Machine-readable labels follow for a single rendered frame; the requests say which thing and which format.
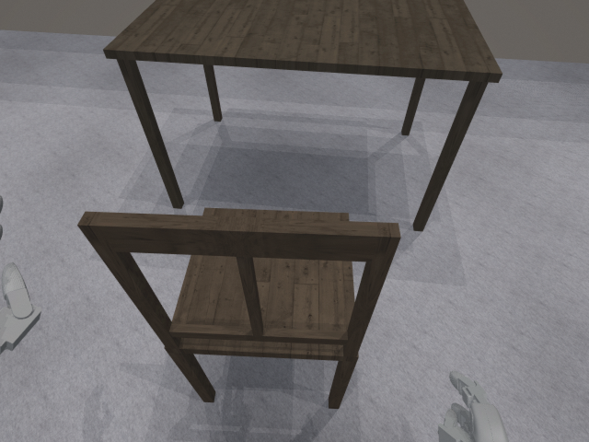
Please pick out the robot right hand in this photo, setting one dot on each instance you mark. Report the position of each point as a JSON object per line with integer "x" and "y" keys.
{"x": 482, "y": 423}

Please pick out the table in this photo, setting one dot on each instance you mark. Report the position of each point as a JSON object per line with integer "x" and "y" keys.
{"x": 437, "y": 39}

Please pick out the chair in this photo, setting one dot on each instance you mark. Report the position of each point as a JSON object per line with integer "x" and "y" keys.
{"x": 262, "y": 283}

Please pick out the robot left hand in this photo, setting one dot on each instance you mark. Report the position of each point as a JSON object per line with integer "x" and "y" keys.
{"x": 17, "y": 319}

